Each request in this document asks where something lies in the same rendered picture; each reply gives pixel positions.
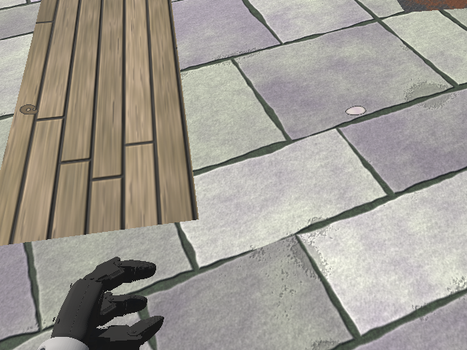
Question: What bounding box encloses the robot left hand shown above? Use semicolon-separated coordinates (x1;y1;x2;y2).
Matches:
51;257;164;350

